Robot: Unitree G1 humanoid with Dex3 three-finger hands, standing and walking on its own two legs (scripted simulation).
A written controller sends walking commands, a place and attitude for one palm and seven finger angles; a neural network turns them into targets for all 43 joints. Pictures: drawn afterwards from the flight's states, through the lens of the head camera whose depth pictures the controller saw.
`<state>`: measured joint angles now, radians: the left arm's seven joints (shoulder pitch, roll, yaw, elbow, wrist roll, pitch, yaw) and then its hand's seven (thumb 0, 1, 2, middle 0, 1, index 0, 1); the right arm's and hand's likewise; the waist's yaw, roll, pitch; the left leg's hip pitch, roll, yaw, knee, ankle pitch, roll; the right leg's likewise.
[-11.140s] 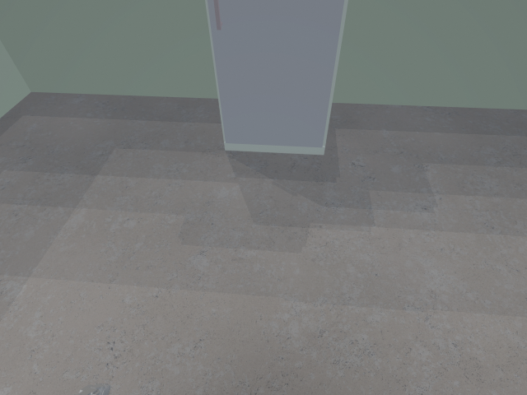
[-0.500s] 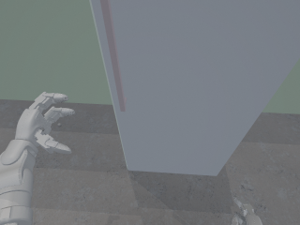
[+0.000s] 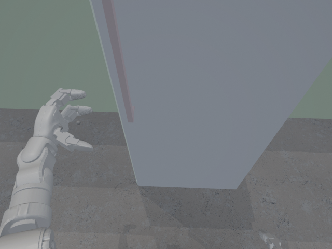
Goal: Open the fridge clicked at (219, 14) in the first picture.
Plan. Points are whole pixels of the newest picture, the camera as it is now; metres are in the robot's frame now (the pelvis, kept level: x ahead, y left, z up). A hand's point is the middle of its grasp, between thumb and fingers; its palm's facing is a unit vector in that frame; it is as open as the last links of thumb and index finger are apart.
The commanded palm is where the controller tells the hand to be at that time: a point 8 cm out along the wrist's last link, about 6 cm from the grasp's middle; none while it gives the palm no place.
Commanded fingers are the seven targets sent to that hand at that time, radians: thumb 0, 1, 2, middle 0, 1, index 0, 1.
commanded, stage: move the hooked fingers beside the handle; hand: left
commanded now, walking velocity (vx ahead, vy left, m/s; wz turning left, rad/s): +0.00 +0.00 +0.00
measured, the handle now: (122, 65) +0.51 +0.13 +0.18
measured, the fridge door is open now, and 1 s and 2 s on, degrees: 0 0 0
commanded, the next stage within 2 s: feel for the door with the fingertips in 1.42 s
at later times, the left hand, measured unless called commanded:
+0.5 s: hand (93, 107) +0.43 +0.20 +0.11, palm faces -0.01 -1.00 +0.00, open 14.0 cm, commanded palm +0.41 +0.25 +0.10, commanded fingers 0.00 -0.50 0.30 -0.30 -1.20 -0.30 -1.20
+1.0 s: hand (92, 105) +0.44 +0.21 +0.10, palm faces +0.00 -1.00 +0.00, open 14.0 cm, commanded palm +0.42 +0.25 +0.10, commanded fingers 0.00 -0.50 0.30 -0.30 -1.20 -0.30 -1.20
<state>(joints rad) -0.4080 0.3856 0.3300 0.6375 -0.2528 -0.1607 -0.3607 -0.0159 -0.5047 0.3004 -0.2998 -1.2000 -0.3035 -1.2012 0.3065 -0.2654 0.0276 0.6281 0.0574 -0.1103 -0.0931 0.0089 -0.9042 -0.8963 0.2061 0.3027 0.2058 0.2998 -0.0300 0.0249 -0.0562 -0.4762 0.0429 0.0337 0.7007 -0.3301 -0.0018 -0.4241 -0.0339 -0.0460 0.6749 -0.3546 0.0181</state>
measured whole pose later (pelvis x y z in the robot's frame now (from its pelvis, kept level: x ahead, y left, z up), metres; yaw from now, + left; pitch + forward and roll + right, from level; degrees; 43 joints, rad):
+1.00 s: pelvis +0.00 +0.00 -0.01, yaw -1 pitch +11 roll -2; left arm -0.67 0.45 0.35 0.95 -0.20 -0.29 -0.31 -0.02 -0.50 0.30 -0.30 -1.20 -0.30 -1.20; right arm 0.39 -0.27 0.01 0.64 0.05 0.01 -0.06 0.01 -0.91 -0.90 0.21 0.30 0.21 0.30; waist -0.08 0.02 -0.08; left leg -0.62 0.06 0.04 0.79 -0.36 0.00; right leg -0.56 -0.01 -0.04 0.74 -0.37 0.02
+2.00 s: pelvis +0.00 -0.01 -0.01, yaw -1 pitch +10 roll -1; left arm -0.67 0.33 0.29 0.90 -0.15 -0.28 -0.18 -0.02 -0.50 0.30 -0.30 -1.20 -0.30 -1.20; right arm 0.35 -0.25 0.01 0.63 0.04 0.01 -0.04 0.01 -0.91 -0.90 0.21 0.30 0.20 0.30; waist -0.08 0.02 -0.09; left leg -0.60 0.06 0.04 0.78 -0.36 -0.01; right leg -0.56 -0.01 -0.03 0.76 -0.38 0.01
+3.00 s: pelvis -0.01 +0.00 -0.01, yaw -1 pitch +11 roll -1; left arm -0.76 0.31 0.27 0.99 -0.13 -0.31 -0.13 -0.02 -0.51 0.30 -0.30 -1.20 -0.31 -1.20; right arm 0.35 -0.25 0.01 0.64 0.03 0.00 -0.03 0.00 -0.91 -0.90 0.21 0.30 0.21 0.30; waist -0.09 0.02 -0.08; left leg -0.64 0.06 0.03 0.81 -0.36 -0.01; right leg -0.60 -0.02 -0.03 0.78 -0.38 0.01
